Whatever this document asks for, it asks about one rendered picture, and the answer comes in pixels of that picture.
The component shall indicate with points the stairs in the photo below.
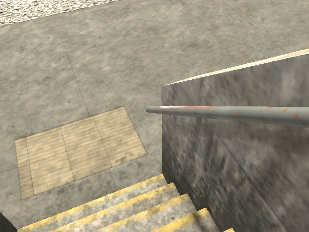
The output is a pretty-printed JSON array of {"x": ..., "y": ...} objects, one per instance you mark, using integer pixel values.
[{"x": 148, "y": 206}]

